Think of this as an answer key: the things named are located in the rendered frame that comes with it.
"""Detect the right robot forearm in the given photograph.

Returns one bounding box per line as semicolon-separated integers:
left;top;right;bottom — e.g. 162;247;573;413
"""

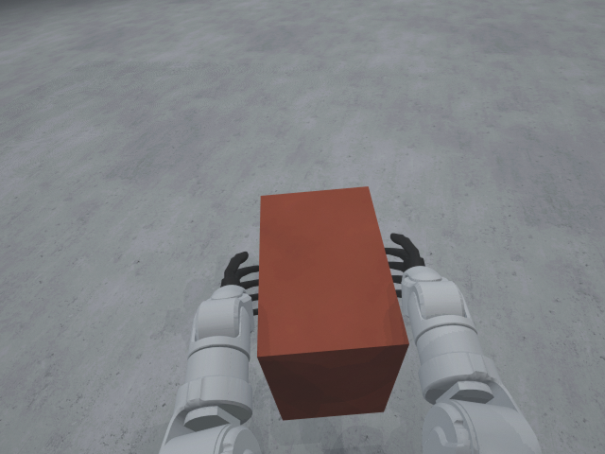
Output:
401;266;542;454

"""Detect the robot left hand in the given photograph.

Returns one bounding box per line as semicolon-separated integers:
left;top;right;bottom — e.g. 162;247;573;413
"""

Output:
220;252;259;316

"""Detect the carton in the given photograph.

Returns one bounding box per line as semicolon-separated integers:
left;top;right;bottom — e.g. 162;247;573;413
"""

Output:
257;186;409;421

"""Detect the robot right hand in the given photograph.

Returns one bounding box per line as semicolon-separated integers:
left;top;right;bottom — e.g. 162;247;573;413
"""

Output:
385;234;425;298

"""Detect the robot left upper arm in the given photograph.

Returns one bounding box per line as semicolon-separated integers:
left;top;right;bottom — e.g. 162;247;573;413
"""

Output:
160;424;261;454

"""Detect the robot right upper arm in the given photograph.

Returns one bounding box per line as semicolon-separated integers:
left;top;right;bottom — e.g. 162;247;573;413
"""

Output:
422;399;541;454

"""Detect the left robot forearm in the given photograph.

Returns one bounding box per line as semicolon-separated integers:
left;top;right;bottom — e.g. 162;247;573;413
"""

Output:
159;285;255;454

